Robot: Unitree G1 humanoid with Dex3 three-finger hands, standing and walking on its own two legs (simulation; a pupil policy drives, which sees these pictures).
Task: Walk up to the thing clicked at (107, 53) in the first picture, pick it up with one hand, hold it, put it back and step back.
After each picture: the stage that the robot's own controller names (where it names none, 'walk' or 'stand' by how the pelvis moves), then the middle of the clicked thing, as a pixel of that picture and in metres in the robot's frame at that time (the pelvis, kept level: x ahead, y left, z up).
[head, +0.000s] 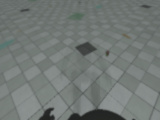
stand; (107, 53) +1.34 -0.32 -0.72
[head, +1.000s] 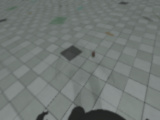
walk; (93, 54) +1.26 +0.06 -0.70
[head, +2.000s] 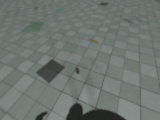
walk; (77, 71) +0.79 +0.28 -0.71
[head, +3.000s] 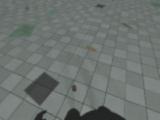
walk; (74, 88) +0.48 +0.21 -0.70
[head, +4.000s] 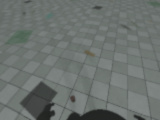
stand; (72, 98) +0.35 +0.23 -0.72
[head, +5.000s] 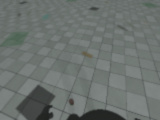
stand; (71, 102) +0.31 +0.23 -0.72
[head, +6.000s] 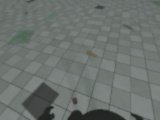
stand; (74, 100) +0.32 +0.21 -0.72
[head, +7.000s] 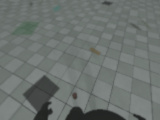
stand; (74, 96) +0.34 +0.19 -0.71
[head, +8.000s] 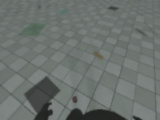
stand; (74, 99) +0.32 +0.18 -0.71
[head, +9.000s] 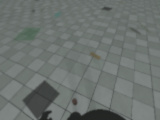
stand; (74, 101) +0.31 +0.19 -0.72
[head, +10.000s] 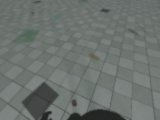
stand; (74, 103) +0.31 +0.20 -0.72
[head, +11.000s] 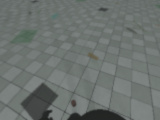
stand; (73, 103) +0.30 +0.21 -0.72
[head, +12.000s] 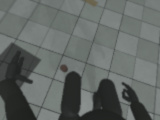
go down; (64, 68) +0.35 +0.26 -0.39
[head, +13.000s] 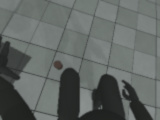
go down; (58, 65) +0.35 +0.29 -0.31
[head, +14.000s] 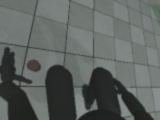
close in; (34, 66) +0.32 +0.32 -0.22
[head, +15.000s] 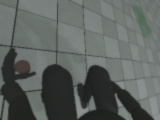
close; (23, 68) +0.30 +0.32 -0.21
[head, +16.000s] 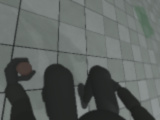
lift; (25, 70) +0.29 +0.32 -0.21
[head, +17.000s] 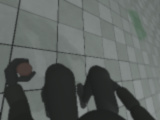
lift; (25, 70) +0.29 +0.32 -0.21
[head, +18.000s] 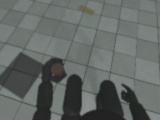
lift; (59, 71) +0.30 +0.23 -0.02
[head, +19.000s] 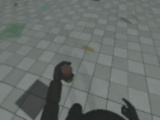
hold; (67, 74) +0.32 +0.17 +0.02
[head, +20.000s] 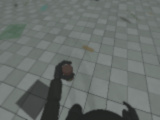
hold; (68, 73) +0.33 +0.17 +0.01
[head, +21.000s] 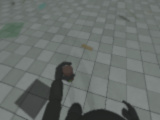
crouch; (68, 74) +0.33 +0.17 +0.00
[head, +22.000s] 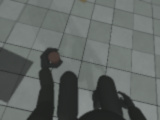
lower; (55, 60) +0.38 +0.26 -0.10
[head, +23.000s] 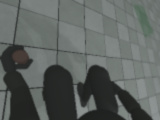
lower; (22, 59) +0.35 +0.34 -0.20
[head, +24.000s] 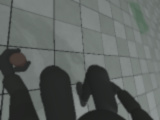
lower; (20, 62) +0.34 +0.33 -0.21
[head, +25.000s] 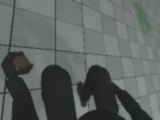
lower; (23, 64) +0.33 +0.33 -0.21
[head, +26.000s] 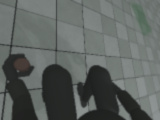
lower; (23, 66) +0.31 +0.33 -0.21
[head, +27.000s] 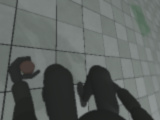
open; (27, 68) +0.30 +0.31 -0.21
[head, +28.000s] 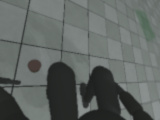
rise; (34, 66) +0.30 +0.30 -0.21
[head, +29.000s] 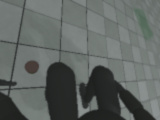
rise; (32, 67) +0.30 +0.30 -0.21
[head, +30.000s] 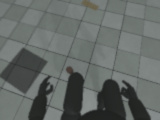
walk; (70, 70) +0.36 +0.25 -0.40
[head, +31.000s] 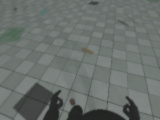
stand; (72, 102) +0.28 +0.20 -0.66
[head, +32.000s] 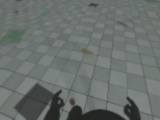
stand; (72, 101) +0.30 +0.22 -0.67
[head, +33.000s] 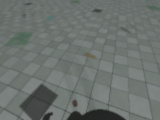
stand; (74, 103) +0.31 +0.19 -0.72
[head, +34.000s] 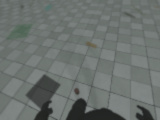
walk; (76, 91) +0.37 +0.21 -0.69
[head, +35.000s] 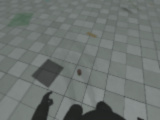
walk; (79, 72) +0.64 +0.16 -0.69
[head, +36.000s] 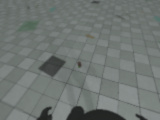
stand; (79, 64) +0.93 +0.24 -0.70
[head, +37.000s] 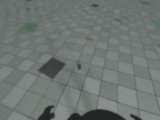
stand; (79, 66) +0.93 +0.22 -0.72
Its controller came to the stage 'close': yes
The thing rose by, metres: 0.72
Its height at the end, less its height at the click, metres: +0.00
